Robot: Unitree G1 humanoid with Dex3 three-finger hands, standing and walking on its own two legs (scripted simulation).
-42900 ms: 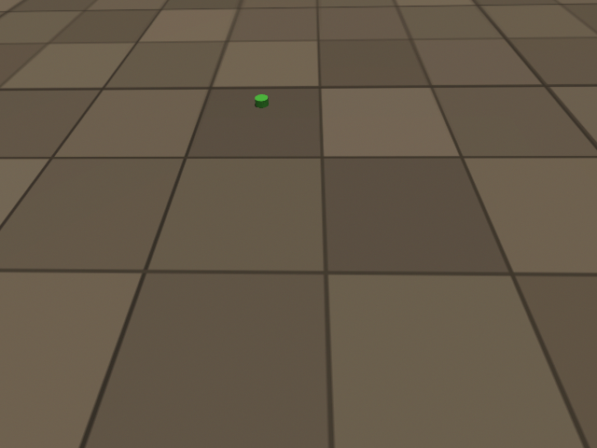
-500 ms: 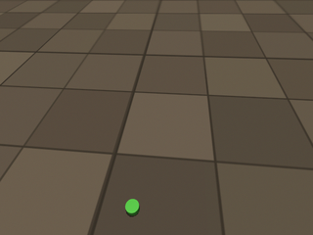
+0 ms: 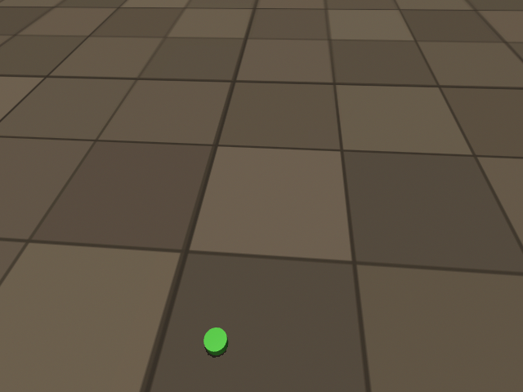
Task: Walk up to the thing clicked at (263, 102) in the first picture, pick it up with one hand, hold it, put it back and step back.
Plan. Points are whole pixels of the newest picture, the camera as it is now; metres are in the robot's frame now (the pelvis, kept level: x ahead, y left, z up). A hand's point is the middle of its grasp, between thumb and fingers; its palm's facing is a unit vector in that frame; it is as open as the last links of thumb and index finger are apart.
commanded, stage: stand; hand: left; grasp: from above
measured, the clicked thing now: (216, 341) +0.44 +0.20 -0.76
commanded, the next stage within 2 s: step back in 1.06 s
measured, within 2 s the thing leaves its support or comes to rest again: neither
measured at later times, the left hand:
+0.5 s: hand out of the picture +0.09 +0.25 -0.16, palm faces +0.00 -0.94 -0.33, open 7.4 cm
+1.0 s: hand out of the picture +0.08 +0.25 -0.16, palm faces -0.01 -0.94 -0.34, open 7.4 cm
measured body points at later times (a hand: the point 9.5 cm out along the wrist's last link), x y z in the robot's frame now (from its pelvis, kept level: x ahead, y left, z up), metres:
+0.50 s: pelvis +0.01 +0.00 +0.00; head +0.03 +0.00 +0.45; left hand +0.09 +0.30 -0.13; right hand +0.09 -0.29 -0.14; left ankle +0.02 +0.12 -0.75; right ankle -0.01 -0.12 -0.75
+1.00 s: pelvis +0.01 +0.00 +0.00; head +0.02 +0.00 +0.45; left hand +0.08 +0.30 -0.13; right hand +0.07 -0.29 -0.14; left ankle +0.02 +0.12 -0.75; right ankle -0.01 -0.12 -0.75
